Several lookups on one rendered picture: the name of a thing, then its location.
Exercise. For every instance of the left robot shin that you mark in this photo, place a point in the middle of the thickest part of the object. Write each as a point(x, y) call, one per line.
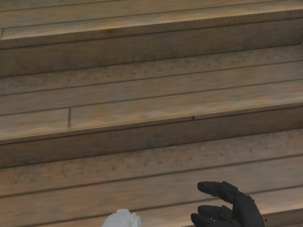
point(123, 210)

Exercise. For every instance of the robot right hand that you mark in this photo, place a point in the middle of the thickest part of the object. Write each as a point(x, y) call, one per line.
point(244, 212)

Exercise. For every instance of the robot left thigh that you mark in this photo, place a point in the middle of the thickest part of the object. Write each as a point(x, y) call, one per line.
point(122, 219)

